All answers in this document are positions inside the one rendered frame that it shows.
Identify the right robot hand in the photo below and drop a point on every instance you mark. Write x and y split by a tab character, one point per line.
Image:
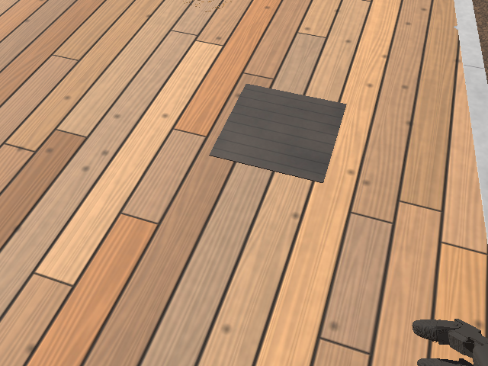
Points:
461	336

